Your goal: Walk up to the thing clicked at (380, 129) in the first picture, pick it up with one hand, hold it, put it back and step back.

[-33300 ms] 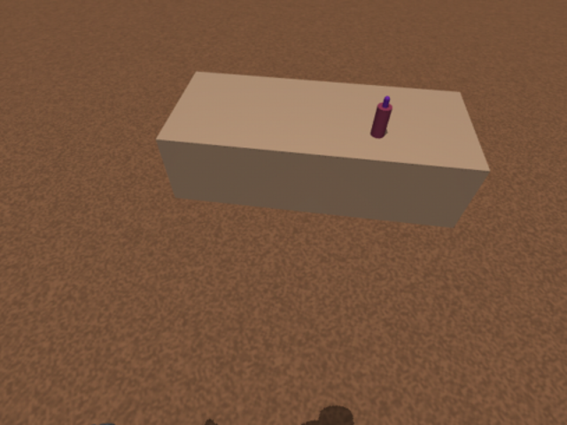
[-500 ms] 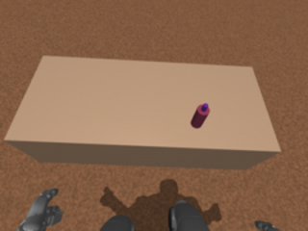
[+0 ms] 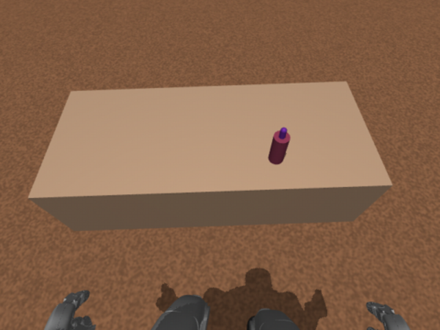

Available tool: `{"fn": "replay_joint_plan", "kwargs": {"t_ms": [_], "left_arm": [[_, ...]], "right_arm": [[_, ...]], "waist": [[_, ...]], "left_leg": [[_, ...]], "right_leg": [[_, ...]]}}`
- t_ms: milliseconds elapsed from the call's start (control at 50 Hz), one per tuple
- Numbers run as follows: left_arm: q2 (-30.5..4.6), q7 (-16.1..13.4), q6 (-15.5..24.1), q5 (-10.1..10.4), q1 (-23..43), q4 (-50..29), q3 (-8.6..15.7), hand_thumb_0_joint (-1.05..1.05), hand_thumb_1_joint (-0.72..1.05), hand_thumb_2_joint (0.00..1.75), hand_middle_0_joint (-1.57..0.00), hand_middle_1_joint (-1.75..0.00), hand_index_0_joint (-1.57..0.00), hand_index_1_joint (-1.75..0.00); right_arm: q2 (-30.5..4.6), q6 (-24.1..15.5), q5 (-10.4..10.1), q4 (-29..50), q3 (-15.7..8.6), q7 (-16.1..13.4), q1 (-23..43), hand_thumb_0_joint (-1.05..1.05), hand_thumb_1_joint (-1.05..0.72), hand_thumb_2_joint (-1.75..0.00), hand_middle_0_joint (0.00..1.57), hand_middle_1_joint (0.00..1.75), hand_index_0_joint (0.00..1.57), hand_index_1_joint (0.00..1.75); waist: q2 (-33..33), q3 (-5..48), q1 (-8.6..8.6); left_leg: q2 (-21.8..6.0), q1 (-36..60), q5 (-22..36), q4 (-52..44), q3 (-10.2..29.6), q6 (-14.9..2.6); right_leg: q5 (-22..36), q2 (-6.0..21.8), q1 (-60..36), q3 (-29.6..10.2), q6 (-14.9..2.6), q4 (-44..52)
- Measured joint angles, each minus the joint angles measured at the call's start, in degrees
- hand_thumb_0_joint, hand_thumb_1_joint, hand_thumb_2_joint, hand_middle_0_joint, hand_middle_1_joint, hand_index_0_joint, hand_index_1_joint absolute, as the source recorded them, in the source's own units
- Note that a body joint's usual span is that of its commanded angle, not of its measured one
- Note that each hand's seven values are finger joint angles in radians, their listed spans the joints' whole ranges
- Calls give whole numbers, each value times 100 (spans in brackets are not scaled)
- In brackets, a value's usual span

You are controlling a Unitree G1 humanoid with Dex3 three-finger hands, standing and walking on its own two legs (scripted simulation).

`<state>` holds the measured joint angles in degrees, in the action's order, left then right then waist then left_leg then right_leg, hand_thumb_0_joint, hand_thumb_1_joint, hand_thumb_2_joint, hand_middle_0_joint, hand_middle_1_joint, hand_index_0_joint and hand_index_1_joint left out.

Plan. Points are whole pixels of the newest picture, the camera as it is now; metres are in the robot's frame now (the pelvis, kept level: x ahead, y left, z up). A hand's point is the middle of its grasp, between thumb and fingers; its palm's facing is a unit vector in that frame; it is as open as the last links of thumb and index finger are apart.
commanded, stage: step back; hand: right
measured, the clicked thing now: (279, 144) +0.70 -0.19 -0.31
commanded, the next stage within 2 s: none
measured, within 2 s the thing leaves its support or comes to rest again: neither
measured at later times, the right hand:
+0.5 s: hand out of the picture -0.04 -0.26 -0.13, palm faces +0.00 +0.90 -0.43, open 7.4 cm
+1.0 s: hand out of the picture -0.25 -0.27 -0.15, palm faces -0.09 +0.91 -0.41, open 7.4 cm
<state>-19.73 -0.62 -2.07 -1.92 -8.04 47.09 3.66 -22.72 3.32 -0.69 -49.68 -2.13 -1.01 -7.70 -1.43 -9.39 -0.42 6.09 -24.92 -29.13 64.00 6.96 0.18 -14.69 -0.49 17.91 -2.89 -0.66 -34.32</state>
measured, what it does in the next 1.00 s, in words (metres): walks backwards: left foot, then right foot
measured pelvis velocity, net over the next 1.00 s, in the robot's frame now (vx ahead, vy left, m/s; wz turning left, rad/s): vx -0.33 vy -0.01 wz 0.04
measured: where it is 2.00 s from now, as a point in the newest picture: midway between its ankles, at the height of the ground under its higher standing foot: outside the picture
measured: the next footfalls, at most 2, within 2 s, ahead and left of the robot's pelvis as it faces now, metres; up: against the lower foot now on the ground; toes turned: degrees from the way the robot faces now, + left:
left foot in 0.12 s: -0.02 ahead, +0.12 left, +0.00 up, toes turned +0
right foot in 0.54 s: -0.19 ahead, -0.13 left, +0.00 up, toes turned -1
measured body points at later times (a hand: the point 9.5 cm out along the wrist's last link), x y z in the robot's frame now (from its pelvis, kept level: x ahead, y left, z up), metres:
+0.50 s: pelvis -0.16 +0.01 -0.01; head -0.10 +0.02 +0.44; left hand -0.06 +0.33 -0.13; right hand -0.04 -0.31 -0.10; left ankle -0.06 +0.12 -0.73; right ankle -0.21 -0.13 -0.71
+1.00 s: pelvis -0.33 -0.01 +0.00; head -0.28 +0.01 +0.44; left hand -0.20 +0.31 -0.12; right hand -0.24 -0.32 -0.12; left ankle -0.29 +0.10 -0.73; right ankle -0.32 -0.14 -0.66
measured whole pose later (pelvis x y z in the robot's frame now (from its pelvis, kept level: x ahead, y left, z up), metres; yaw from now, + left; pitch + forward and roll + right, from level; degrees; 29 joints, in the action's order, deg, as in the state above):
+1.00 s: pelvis -0.33 -0.01 +0.00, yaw +2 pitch -3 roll +0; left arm -22.4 -0.6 -5.0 -0.8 -5.2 45.4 3.9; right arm -20.5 1.7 1.7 -50.5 -1.1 -0.9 -10.8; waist 2.1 -9.8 0.4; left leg 1.0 -18.0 -15.8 36.4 1.1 -1.5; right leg -30.1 -4.4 27.7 -5.9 -1.0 -64.4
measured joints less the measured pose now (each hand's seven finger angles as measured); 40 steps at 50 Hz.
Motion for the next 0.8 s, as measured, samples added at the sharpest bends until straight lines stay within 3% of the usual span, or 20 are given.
{"fn": "replay_joint_plan", "kwargs": {"t_ms": [80, 120, 160, 220, 260, 320, 440, 520, 560, 580, 620, 680, 740, 800], "left_arm": [[-80, -39, -6, -31, 165, -245, 3, 1, 90, 90, -20, -30, -20, -30], [-163, -27, -30, 6, 236, -353, -3, 1, 90, 90, -20, -30, -20, -30], [-280, -25, -91, 49, 323, -344, 32, 1, 90, 90, -20, -30, -20, -30], [-288, -70, -197, 70, 263, -163, 71, 1, 91, 90, -20, -30, -20, -30], [-314, -76, -212, 106, 168, -84, 93, 1, 91, 90, -20, -30, -20, -30], [-328, -45, -183, 100, 3, -49, 131, 1, 91, 90, -20, -30, -20, -30], [-371, 36, -211, 61, -239, 45, 150, 1, 91, 90, -20, -30, -20, -30], [-342, 112, -164, 52, -339, 154, 111, 1, 91, 90, -20, -30, -20, -30], [-226, 130, -114, 14, -364, 253, 112, 1, 91, 90, -20, -30, -20, -30], [-155, 153, -116, -16, -390, 271, 99, 1, 91, 90, -20, -30, -20, -30], [-124, 191, -139, -56, -503, 232, 58, 1, 91, 90, -20, -30, -20, -30], [-60, 134, -160, -73, -562, 206, 25, 1, 91, 90, -20, -30, -20, -30], [-73, 78, -159, -99, -466, 100, 34, 1, 90, 90, -20, -30, -20, -30], [-146, 20, -139, -101, -247, -100, 42, 1, 90, 90, -20, -30, -20, -30]], "right_arm": [[-32, -29, 63, -18, -9, -1, -166, 0, -91, -90, 20, 30, 20, 30], [-26, -73, 112, -46, -35, 14, -218, 0, -91, -90, 20, 30, 20, 30], [108, -107, 193, -118, -61, 28, -178, 0, -91, -90, 20, 30, 20, 30], [182, -128, 256, -102, -5, 109, -216, 1, -91, -90, 20, 30, 20, 30], [237, -139, 267, -91, 26, 86, -229, 1, -91, -90, 20, 30, 21, 30], [250, -157, 254, -15, 18, 47, -190, 1, -90, -90, 20, 30, 21, 30], [198, -197, 239, 259, -5, 26, 39, 1, -90, -90, 20, 30, 21, 30], [75, -131, 244, 374, -10, 56, 169, 0, -90, -90, 20, 30, 21, 30], [-49, -69, 211, 347, -36, 59, 223, 0, -90, -90, 20, 30, 21, 30], [-85, -37, 181, 297, -68, 39, 214, 0, -90, -90, 20, 30, 21, 30], [-49, 26, 152, 173, -92, -14, 105, 0, -91, -90, 20, 30, 20, 30], [-77, 8, 86, 85, -73, -31, -118, 1, -91, -90, 20, 30, 20, 30], [-91, -57, 85, 56, -46, -48, -325, 1, -91, -90, 20, 30, 20, 30], [-46, -69, 125, 4, -29, -55, -457, 1, -91, -90, 20, 30, 20, 30]], "waist": [[49, -16, 35], [116, -43, 74], [424, -186, 16], [371, -131, 100], [374, -55, 107], [351, -15, 66], [345, -76, 7], [258, -48, -40], [2, -42, -20], [-121, -33, 26], [-1, 90, -71], [96, 188, -116], [102, 200, -61], [125, 137, 5]], "left_leg": [[-265, 551, 7, -1303, -210, 25], [-391, 942, 552, -2386, -381, -13], [-232, 1012, 841, -2568, -571, -150], [-380, 902, 993, -2586, -533, -238], [-475, 883, 1195, -2794, -547, -241], [-597, 791, 1445, -2986, -603, -251], [-769, 403, 1799, -2998, -795, -213], [-898, 44, 1977, -2825, -918, -96], [-1049, -156, 2044, -2665, -814, -28], [-995, -247, 1749, -2549, -612, -29], [-567, -478, 703, -1762, -334, 23], [-63, -613, 391, -531, -84, 26], [-9, -330, 265, -266, -125, 39], [-199, 249, 119, -1059, -307, 39]], "right_leg": [[135, 129, 270, 136, 103, -103], [111, 202, 471, 194, 173, -349], [-82, 295, 623, -50, 128, -669], [-1322, -330, 918, -508, 9, -2043], [-1429, -599, 1049, -621, -15, -2933], [-1390, -679, 956, -601, 93, -3475], [-1381, -367, 252, -469, 251, -2469], [-1135, -78, -402, -117, 101, -869], [-899, -169, -608, 75, 43, -295], [-837, -217, -570, 166, 36, -310], [-762, -72, -389, 97, -22, -415], [-506, 128, -291, 62, -16, -242], [-317, 209, -144, 168, -6, -168], [-212, 262, 72, 353, 8, -266]]}}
